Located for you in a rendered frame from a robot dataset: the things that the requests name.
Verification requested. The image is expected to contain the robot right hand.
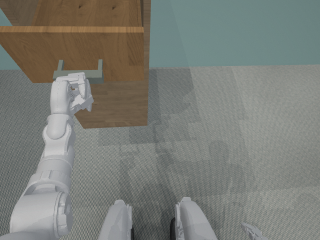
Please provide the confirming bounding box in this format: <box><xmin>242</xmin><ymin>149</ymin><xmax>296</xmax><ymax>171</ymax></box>
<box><xmin>240</xmin><ymin>222</ymin><xmax>268</xmax><ymax>240</ymax></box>

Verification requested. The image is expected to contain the robot thigh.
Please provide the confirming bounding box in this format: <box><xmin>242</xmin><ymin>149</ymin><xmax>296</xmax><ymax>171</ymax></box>
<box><xmin>174</xmin><ymin>201</ymin><xmax>218</xmax><ymax>240</ymax></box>
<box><xmin>97</xmin><ymin>203</ymin><xmax>133</xmax><ymax>240</ymax></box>

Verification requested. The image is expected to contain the handle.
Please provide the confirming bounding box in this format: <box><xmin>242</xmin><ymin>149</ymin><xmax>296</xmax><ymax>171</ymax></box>
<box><xmin>52</xmin><ymin>59</ymin><xmax>104</xmax><ymax>84</ymax></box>

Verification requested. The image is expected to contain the robot left thigh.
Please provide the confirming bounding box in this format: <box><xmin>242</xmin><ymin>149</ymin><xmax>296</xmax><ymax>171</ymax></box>
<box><xmin>97</xmin><ymin>203</ymin><xmax>133</xmax><ymax>240</ymax></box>

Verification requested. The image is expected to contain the cabinet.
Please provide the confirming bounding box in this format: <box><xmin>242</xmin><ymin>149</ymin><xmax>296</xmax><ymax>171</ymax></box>
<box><xmin>0</xmin><ymin>0</ymin><xmax>151</xmax><ymax>129</ymax></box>

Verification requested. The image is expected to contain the drawer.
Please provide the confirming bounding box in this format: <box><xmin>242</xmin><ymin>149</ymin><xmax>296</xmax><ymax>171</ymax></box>
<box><xmin>0</xmin><ymin>0</ymin><xmax>144</xmax><ymax>83</ymax></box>

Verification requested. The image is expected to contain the robot left upper arm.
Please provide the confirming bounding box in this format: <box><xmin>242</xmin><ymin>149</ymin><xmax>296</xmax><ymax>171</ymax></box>
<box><xmin>0</xmin><ymin>191</ymin><xmax>73</xmax><ymax>240</ymax></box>

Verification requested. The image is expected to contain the robot right thigh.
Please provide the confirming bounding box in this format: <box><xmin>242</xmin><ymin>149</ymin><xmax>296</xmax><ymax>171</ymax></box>
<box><xmin>174</xmin><ymin>201</ymin><xmax>218</xmax><ymax>240</ymax></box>

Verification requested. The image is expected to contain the robot left forearm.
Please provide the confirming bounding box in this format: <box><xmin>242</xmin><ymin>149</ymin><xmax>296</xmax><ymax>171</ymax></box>
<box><xmin>9</xmin><ymin>113</ymin><xmax>76</xmax><ymax>233</ymax></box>

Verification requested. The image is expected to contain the robot left hand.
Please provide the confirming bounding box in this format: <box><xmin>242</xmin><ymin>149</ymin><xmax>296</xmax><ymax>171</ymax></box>
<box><xmin>50</xmin><ymin>72</ymin><xmax>94</xmax><ymax>118</ymax></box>

